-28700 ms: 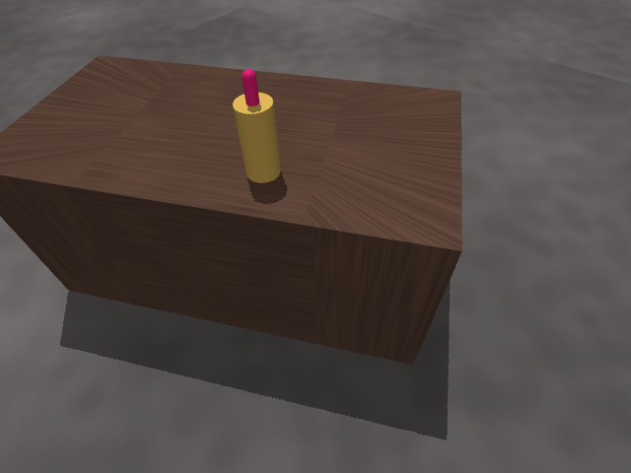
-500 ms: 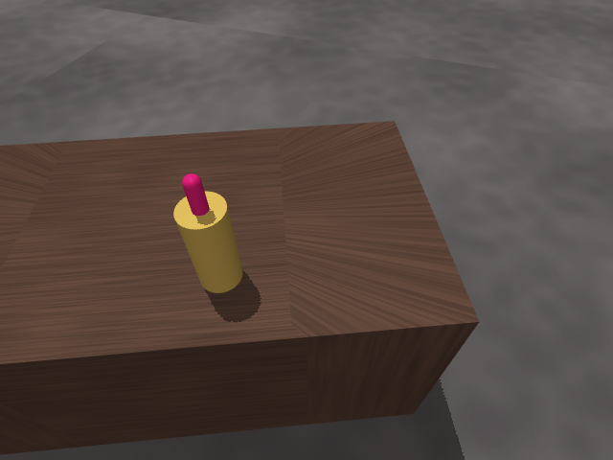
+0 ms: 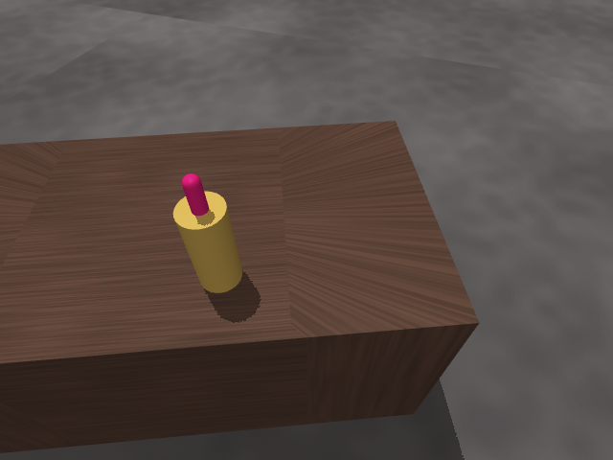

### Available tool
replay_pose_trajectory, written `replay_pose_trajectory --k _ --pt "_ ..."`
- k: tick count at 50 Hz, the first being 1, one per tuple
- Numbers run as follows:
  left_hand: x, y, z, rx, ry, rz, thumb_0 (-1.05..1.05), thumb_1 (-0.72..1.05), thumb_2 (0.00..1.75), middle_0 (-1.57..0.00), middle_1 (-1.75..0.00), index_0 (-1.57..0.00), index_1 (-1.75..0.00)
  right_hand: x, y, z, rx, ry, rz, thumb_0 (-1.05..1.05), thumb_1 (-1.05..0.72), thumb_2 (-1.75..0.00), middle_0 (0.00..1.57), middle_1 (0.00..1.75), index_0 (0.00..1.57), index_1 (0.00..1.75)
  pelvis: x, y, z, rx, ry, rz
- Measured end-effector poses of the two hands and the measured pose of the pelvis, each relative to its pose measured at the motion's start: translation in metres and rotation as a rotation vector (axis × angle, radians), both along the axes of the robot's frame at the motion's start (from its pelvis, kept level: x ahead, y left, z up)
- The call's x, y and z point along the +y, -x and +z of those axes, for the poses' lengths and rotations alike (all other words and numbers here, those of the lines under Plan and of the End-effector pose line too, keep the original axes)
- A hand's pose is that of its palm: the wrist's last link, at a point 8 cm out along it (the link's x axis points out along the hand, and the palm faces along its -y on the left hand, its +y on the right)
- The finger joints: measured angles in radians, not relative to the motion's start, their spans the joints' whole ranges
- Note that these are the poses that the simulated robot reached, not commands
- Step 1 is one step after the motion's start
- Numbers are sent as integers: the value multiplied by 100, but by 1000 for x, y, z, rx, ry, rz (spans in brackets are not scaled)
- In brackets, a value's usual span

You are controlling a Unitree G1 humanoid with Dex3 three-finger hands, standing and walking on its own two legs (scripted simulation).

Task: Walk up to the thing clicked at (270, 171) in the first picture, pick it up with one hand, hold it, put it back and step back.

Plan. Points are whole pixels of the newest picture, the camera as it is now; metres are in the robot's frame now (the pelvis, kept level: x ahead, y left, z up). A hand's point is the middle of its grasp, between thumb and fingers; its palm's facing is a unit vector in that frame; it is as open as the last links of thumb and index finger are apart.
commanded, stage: stand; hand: left
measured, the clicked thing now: (207, 232) +0.50 +0.19 -0.05
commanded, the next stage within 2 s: step back in 0.38 s
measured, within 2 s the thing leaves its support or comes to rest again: neither
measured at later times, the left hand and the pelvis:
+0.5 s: hand out of the picture +0.07 +0.26 -0.16, palm faces -0.01 -0.93 -0.37, open 7.4 cm; pelvis -0.02 -0.01 -0.01, yaw +0 degrees
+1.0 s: hand out of the picture +0.01 +0.28 -0.18, palm faces +0.03 -0.92 -0.38, open 7.4 cm; pelvis -0.12 +0.01 -0.03, yaw +2 degrees
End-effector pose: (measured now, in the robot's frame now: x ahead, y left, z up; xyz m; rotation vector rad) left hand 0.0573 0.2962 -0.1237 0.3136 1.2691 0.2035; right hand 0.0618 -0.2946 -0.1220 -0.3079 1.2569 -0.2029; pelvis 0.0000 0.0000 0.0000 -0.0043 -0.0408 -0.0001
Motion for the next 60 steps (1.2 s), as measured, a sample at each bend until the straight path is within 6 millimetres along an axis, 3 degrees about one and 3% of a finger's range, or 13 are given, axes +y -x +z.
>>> replay_pose_trajectory --k 20,28,35,42,48,54,60 --pt "0 -4 2 -16 -2 2 0 90 90 -20 -30 -21 -30 -1 -6 0 -15 -3 7 1 -91 -90 20 30 21 30 -1 0 0 4 -2 0" --pt "7 2 -3 -22 -62 -11 0 90 90 -20 -30 -20 -30 -22 -1 -8 -18 12 -3 1 -90 -90 21 30 21 30 -14 29 -13 15 -12 -6" --pt "-6 33 -2 -21 -92 -29 0 90 90 -20 -30 -20 -30 -48 6 -21 -41 33 1 1 -91 -90 20 30 21 30 -26 53 -24 5 -22 -9" --pt "-1 45 5 -54 -91 -34 0 90 90 -20 -30 -21 -30 -39 44 -20 4 37 24 1 -91 -90 20 30 20 29 -15 78 -19 41 -21 8" --pt "20 50 -13 -158 -61 -10 0 90 90 -20 -30 -21 -30 -16 84 -22 60 79 79 1 -91 -90 20 30 21 30 2 108 -32 22 -7 55" --pt "26 84 -17 -106 -21 14 0 90 90 -20 -30 -21 -30 7 116 4 27 72 73 1 -90 -90 21 30 21 30 12 131 -17 6 29 39" --pt "28 123 -13 -81 -16 2 0 90 90 -20 -30 -21 -30 6 122 15 -49 93 59 1 -90 -90 21 30 21 30 14 155 -12 16 25 -7"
